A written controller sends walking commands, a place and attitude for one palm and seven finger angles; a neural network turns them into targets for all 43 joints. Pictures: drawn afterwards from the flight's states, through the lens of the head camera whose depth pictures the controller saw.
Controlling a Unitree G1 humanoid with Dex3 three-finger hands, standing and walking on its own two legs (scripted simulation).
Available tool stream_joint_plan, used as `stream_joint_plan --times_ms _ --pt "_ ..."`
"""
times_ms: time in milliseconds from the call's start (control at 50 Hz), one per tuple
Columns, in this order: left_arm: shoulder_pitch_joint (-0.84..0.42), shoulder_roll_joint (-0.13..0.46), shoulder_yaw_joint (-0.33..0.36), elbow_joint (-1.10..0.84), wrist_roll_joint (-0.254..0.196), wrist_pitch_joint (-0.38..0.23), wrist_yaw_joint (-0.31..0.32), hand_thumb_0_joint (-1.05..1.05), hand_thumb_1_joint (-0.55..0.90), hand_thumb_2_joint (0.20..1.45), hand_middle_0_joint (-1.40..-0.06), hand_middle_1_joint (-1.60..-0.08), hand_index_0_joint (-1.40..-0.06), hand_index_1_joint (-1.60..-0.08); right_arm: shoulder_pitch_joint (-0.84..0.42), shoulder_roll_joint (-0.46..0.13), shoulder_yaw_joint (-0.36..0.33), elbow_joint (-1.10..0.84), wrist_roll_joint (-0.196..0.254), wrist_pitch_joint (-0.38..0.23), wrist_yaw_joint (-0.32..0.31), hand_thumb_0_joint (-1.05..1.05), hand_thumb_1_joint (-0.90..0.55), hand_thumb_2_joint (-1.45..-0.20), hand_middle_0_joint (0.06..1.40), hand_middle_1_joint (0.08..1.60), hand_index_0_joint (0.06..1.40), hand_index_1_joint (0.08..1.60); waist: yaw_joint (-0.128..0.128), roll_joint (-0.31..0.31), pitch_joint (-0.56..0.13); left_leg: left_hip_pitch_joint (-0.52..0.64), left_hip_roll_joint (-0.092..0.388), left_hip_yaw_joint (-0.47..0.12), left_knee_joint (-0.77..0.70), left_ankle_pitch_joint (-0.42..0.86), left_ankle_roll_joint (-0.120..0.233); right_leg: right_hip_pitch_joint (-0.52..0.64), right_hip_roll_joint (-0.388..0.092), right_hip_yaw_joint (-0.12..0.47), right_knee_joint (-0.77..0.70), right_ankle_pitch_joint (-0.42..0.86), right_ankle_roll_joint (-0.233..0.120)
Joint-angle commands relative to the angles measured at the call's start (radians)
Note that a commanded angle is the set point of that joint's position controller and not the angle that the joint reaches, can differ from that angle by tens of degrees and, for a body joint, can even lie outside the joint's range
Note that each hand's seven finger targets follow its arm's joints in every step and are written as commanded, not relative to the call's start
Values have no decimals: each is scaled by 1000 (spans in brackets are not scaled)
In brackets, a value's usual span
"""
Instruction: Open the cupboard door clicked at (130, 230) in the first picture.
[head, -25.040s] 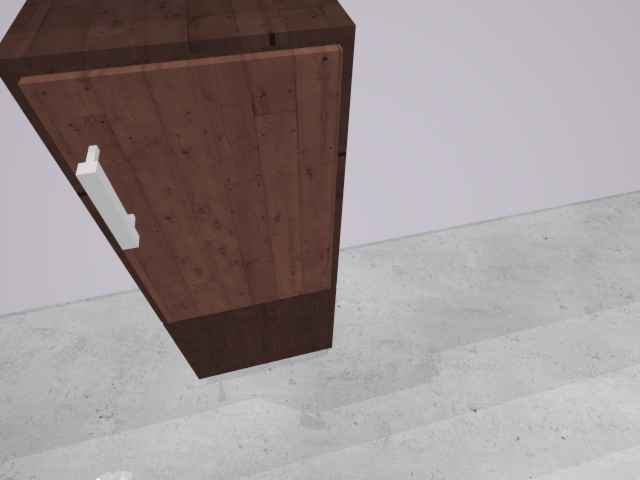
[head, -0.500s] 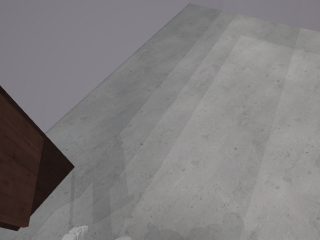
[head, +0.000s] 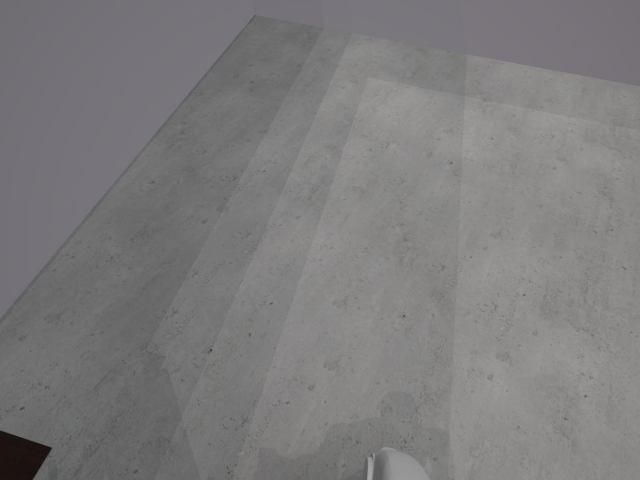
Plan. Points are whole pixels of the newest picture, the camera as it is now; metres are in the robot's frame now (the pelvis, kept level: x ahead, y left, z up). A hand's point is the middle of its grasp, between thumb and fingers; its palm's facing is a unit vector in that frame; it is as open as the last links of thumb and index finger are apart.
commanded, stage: walk to a spot facing it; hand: left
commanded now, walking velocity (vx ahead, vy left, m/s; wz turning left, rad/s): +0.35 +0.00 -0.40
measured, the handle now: out of the picture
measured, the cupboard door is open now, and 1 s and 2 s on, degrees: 43 43 43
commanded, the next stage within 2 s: turn to face it in 0.96 s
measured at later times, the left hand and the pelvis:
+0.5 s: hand (263, 349) +0.33 +0.12 -0.16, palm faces -0.11 -0.97 -0.21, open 7.1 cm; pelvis +0.23 -0.07 +0.00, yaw -8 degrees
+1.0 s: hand (310, 227) +0.60 +0.06 -0.17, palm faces -0.27 -0.94 -0.21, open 7.3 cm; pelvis +0.47 -0.10 +0.00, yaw -17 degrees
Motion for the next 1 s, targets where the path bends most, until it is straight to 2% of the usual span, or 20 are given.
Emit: stream_joint_plan --times_ms 0,100,140,160,180,200,220,260,300,340,520,540,580,600,620,640,700,800,920,980 --pt "-153 -34 -20 -122 -4 -27 -12 0 900 900 -200 -300 -200 -300 164 -159 -49 16 3 -4 -6 0 -900 -900 200 300 200 300 -68 178 -4 92 229 -59 -207 313 91 -59 -29 -25 -241 82 -5" --pt "-216 -1 -15 -137 -6 -27 -6 0 900 900 -200 -300 -200 -300 180 -169 -47 49 -4 10 -1 0 -900 -900 200 300 200 300 -57 156 39 61 264 -20 -179 384 90 109 13 -71 -418 71 -45" --pt "-60 36 -5 -92 -5 -42 3 0 900 900 -200 -300 -200 -300 154 -193 -47 57 1 16 1 0 -900 -900 200 300 200 300 29 114 -54 51 234 19 61 636 62 361 72 -109 -509 38 -82" --pt "138 87 13 -26 -3 -57 12 0 900 900 -200 -300 -200 -300 118 -193 -43 51 13 14 7 0 -900 -900 200 300 200 300 123 56 -165 -84 176 58 302 626 25 668 60 -69 -554 60 -111" --pt "304 216 51 16 -2 -66 32 0 900 900 -200 -300 -200 -300 130 -127 -34 21 36 9 13 0 -900 -900 200 300 200 300 178 -195 -312 -385 34 86 672 78 -22 959 -231 340 -655 -2 -211" --pt "313 274 54 24 -31 -61 41 0 900 900 -200 -300 -200 -300 70 -116 -39 -13 43 9 9 0 -900 -900 200 300 200 300 158 -226 -306 -558 -30 -49 933 -352 -31 957 -398 626 -809 137 -289" --pt "224 245 41 -2 -35 -60 50 0 900 900 -200 -300 -200 -300 30 -135 -50 -4 36 11 9 0 -900 -900 200 300 200 300 122 -151 -209 -584 35 -164 977 -234 -21 786 -368 548 -831 80 -272" --pt "54 125 8 -41 -30 -60 62 0 900 900 -200 -300 -200 -300 24 -113 -52 27 21 28 7 0 -900 -900 200 300 200 300 21 -87 -81 -484 107 -188 850 -100 -31 503 -280 339 -872 72 -215" --pt "-13 77 -5 -49 -19 -74 61 0 900 900 -200 -300 -200 -300 95 -74 -46 65 12 54 12 0 -900 -900 200 300 200 300 -51 -82 -36 -366 98 -159 696 -63 -44 338 -211 204 -917 113 -190" --pt "-14 78 -5 -29 -14 -84 57 0 900 900 -200 -300 -200 -300 133 -50 -46 80 11 61 21 0 -900 -900 200 300 200 300 -78 -71 -51 -311 75 -131 569 -21 -48 317 -166 155 -932 74 -185" --pt "115 86 -2 49 -20 -101 51 0 900 900 -200 -300 -200 -300 -147 -70 -54 -16 16 27 44 0 -900 -900 200 300 200 300 -13 -64 13 -323 11 -101 212 79 -26 487 -180 172 -891 217 -174" --pt "128 85 -4 60 -19 -101 54 0 900 900 -200 -300 -200 -300 -145 -75 -56 -14 16 23 42 0 -900 -900 200 300 200 300 -19 -35 7 -275 -3 -92 161 76 -20 497 -173 178 -852 271 -164" --pt "104 82 -4 53 -25 -99 55 0 900 900 -200 -300 -200 -300 0 -115 -64 38 9 10 29 0 -900 -900 200 300 200 300 -99 8 -46 -4 -32 -78 48 111 11 399 -110 104 -638 427 -122" --pt "111 50 -8 36 -29 -99 50 0 900 900 -200 -300 -200 -300 141 -195 -84 77 -2 2 18 0 -900 -900 200 300 200 300 -152 134 -138 233 116 -282 2 81 86 223 -28 49 -389 329 -74" --pt "143 6 -18 13 -35 -103 40 0 900 900 -200 -300 -200 -300 267 -297 -105 98 -14 4 10 0 -900 -900 200 300 200 300 -172 335 -239 413 372 -606 -96 84 210 10 97 -45 -36 -181 -37" --pt "66 36 -21 -15 -22 -104 44 0 900 900 -200 -300 -200 -300 261 -283 -99 92 -4 20 8 0 -900 -900 200 300 200 300 -173 239 -196 311 410 -658 -144 -11 241 -47 63 45 117 -275 -50" --pt "8 7 -11 -5 -10 -84 30 0 900 900 -200 -300 -200 -300 92 -154 -66 52 1 0 1 0 -900 -900 200 300 200 300 -85 141 -3 26 329 -484 -257 -88 167 -109 -43 94 192 -52 -28" --pt "38 -50 -19 8 -6 -46 17 0 900 900 -200 -300 -200 -300 84 -126 -60 75 12 -12 2 0 -900 -900 200 300 200 300 -34 155 -22 -18 215 -138 -271 139 121 19 -64 22 -150 61 0" --pt "-78 -42 -17 -24 -6 -44 12 0 900 900 -200 -300 -200 -300 134 -146 -59 103 3 11 10 0 -900 -900 200 300 200 300 -54 154 51 -11 217 -60 -252 110 116 106 -22 -64 -427 112 -9" --pt "-34 -11 -13 -12 -6 -52 13 0 900 900 -200 -300 -200 -300 139 -157 -55 114 4 20 8 0 -900 -900 200 300 200 300 -19 143 10 25 206 -19 -103 290 88 253 30 -112 -518 95 -36"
